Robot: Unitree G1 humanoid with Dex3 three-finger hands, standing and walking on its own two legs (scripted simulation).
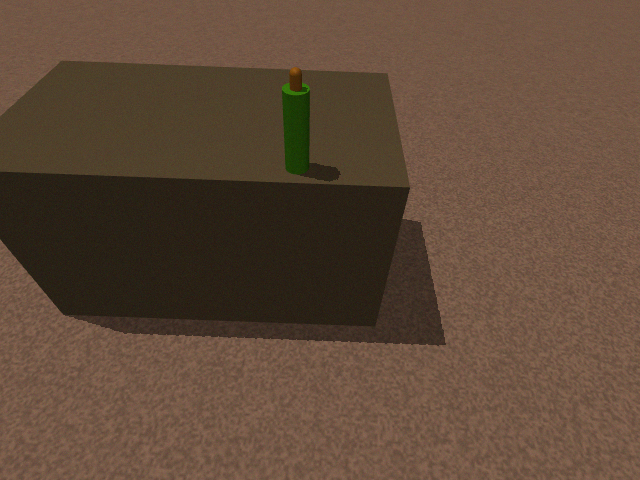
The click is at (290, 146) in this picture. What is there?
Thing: necked bottle
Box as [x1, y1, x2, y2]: [282, 67, 309, 174]
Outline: 293,67 289,72 290,82 282,86 285,167 289,172 296,174 302,173 308,169 309,87 301,82 300,70 296,67
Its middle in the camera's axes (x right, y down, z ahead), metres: -0.05 -0.27 +0.90
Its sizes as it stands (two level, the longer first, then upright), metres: 0.060 0.060 0.251
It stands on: a support 0.65 m high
